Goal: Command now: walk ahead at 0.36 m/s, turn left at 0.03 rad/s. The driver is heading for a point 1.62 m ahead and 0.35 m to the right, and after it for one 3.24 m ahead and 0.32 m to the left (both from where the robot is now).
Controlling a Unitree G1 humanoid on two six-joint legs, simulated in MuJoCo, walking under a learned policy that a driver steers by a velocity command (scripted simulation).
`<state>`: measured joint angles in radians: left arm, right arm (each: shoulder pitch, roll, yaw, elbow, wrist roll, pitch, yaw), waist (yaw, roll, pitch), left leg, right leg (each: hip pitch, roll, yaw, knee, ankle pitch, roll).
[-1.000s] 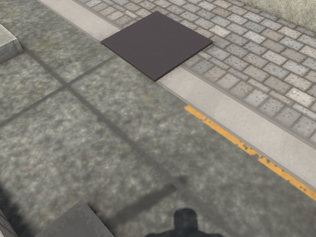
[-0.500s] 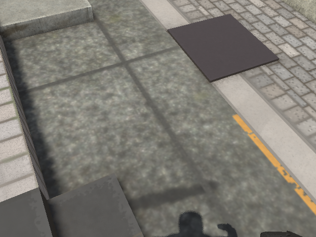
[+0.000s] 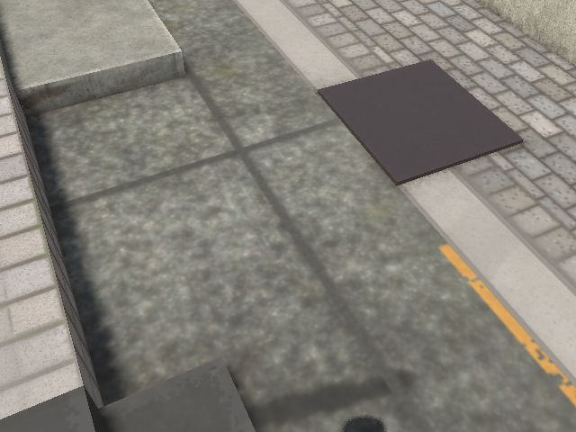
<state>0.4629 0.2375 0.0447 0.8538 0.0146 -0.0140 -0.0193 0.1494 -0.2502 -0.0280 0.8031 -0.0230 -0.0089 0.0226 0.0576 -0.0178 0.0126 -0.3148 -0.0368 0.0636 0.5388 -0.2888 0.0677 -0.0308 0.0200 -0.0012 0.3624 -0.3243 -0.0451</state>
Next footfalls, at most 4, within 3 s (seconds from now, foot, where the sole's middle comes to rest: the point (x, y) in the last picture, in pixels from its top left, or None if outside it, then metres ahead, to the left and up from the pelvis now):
0.04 left None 0.10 0.09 -0.78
0.56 right None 0.37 -0.11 -0.90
1.12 left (222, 427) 0.52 0.20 -0.78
1.66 right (288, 316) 0.91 0.07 -0.90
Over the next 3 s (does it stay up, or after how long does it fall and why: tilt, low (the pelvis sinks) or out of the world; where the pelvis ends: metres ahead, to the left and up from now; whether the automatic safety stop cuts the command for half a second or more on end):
stays up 1.34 -0.17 -0.12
